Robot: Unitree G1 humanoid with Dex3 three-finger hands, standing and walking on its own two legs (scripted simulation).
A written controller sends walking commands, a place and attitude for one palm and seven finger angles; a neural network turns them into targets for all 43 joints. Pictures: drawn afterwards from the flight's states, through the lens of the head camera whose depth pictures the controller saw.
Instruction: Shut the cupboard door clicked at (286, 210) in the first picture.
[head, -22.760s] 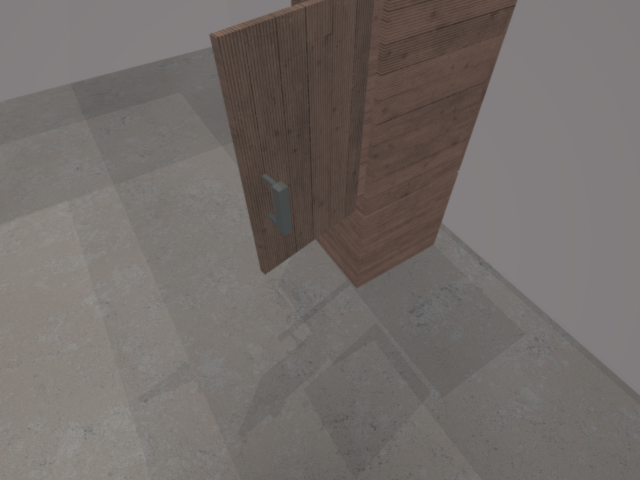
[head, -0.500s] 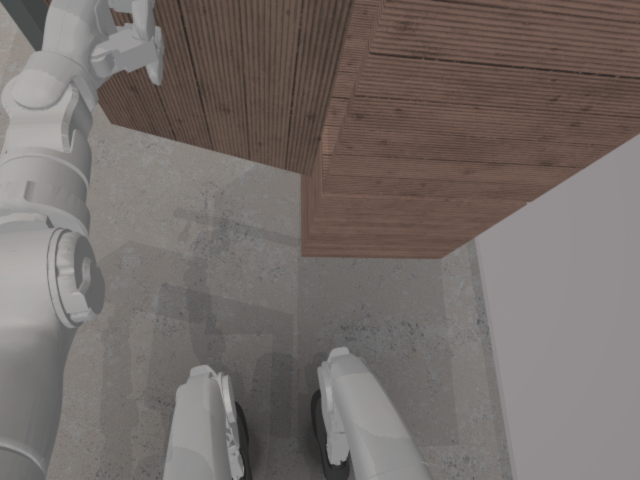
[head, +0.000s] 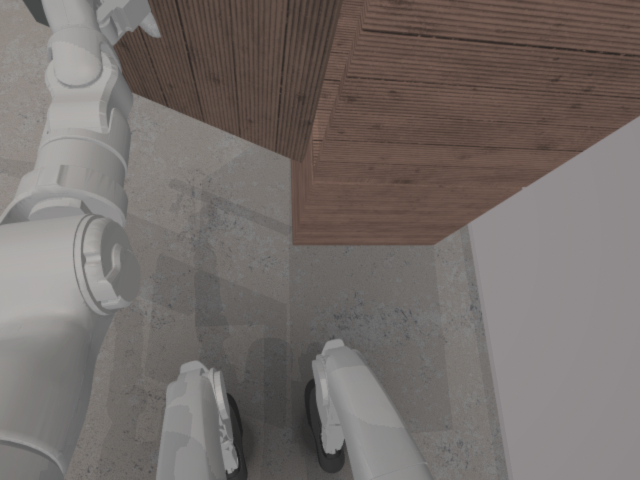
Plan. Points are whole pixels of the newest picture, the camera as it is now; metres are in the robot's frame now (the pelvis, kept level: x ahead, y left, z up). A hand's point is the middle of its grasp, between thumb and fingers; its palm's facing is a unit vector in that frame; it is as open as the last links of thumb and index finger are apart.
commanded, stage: pull the fist back off the door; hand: left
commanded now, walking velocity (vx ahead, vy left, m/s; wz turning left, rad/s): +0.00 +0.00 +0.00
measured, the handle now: out of the picture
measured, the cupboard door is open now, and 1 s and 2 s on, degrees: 67 67 67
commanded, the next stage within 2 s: draw the hand back to the body in 0.68 s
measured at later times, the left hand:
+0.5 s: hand (148, 66) +0.54 +0.10 +0.07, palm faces +0.08 -1.00 -0.01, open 3.1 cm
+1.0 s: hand (106, 89) +0.48 +0.12 +0.13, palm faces +0.09 -0.99 -0.07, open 3.1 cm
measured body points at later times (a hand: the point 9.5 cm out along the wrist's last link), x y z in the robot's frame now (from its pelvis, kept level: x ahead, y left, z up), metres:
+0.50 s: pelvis +0.03 -0.01 +0.05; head +0.20 +0.00 +0.46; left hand +0.53 +0.16 +0.08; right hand +0.04 -0.28 -0.07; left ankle +0.06 +0.11 -0.56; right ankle +0.05 -0.11 -0.56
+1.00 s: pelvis +0.03 +0.00 +0.07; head +0.16 -0.02 +0.50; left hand +0.47 +0.18 +0.13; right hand +0.09 -0.24 -0.07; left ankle +0.06 +0.11 -0.56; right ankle +0.05 -0.11 -0.56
